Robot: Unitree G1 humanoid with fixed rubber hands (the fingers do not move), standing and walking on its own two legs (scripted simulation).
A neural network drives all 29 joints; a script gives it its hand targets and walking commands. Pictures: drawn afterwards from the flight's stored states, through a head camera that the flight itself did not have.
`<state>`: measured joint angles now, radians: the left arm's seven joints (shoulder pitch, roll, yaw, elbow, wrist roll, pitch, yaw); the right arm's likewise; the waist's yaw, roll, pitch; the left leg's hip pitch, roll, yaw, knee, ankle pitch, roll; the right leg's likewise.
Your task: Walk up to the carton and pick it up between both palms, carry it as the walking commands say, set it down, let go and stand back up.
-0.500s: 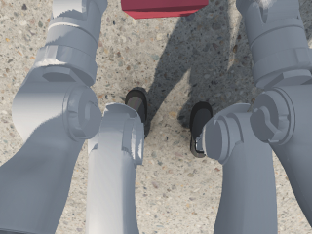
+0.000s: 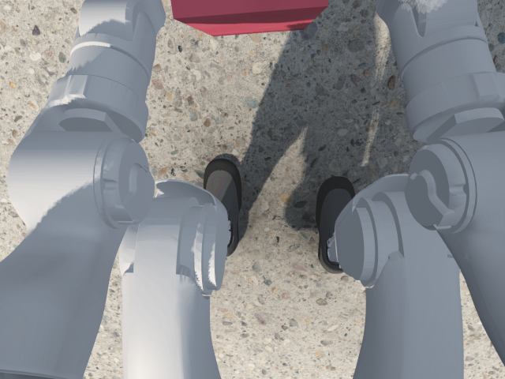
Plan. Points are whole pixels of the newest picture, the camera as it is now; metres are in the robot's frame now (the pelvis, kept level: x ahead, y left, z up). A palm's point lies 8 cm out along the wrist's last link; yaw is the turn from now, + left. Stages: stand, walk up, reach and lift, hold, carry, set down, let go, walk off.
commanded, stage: reach and lift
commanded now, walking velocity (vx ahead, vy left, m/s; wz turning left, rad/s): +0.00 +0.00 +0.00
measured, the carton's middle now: out of the picture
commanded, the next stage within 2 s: none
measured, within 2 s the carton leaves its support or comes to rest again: leaves its support in 1.34 s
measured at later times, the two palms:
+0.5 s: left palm out of the picture +0.54 +0.19 -0.22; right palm out of the picture +0.56 -0.06 -0.22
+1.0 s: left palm out of the picture +0.55 +0.19 -0.22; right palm out of the picture +0.56 -0.07 -0.22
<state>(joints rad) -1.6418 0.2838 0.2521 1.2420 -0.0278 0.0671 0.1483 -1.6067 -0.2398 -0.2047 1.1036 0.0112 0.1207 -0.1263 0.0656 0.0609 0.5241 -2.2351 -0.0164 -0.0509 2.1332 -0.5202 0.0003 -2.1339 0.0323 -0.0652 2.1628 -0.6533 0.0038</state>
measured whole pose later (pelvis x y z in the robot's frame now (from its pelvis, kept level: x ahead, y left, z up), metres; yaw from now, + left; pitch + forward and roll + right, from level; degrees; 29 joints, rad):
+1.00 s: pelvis +0.01 +0.00 -0.01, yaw -1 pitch +35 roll -4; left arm -1.59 0.29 0.26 1.12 -0.03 0.17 0.09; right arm -1.61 -0.20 -0.19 1.09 0.01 0.19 -0.05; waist 0.07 0.05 0.52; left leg -2.24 -0.01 -0.05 2.18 -0.55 0.01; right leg -2.13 0.05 -0.06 2.20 -0.68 0.00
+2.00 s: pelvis +0.00 +0.00 +0.00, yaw -1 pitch +29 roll -3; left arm -1.56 0.23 0.29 0.85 -0.04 0.38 0.15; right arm -1.60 -0.20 -0.16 0.93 0.01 0.40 -0.19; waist 0.08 -0.02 0.53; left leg -2.13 -0.03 -0.08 2.18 -0.56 -0.03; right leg -2.05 0.09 -0.06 2.20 -0.67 0.00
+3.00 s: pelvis -0.03 -0.01 +0.08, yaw +1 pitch +19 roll -4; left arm -1.42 0.15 0.31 0.77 -0.04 0.44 0.24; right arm -1.44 -0.13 -0.19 0.82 0.01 0.48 -0.22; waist 0.08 0.02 0.53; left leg -1.75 -0.05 -0.11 1.94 -0.51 -0.04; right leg -1.67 0.10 -0.06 1.94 -0.61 0.00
